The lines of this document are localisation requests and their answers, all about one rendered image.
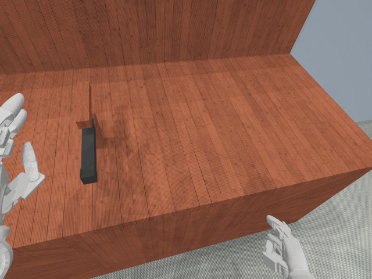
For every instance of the robot right hand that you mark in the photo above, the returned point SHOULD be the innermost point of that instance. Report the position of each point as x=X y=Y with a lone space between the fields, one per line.
x=289 y=254

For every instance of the counter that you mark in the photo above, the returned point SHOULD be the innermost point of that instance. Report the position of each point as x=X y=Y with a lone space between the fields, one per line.
x=205 y=124

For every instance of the tap lever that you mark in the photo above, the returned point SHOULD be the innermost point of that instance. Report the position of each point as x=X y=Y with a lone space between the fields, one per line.
x=88 y=173

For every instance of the left robot forearm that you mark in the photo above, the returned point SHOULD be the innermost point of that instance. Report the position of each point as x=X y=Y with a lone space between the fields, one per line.
x=6 y=252

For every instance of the robot left hand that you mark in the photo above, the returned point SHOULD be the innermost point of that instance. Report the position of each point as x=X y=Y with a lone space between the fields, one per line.
x=12 y=118

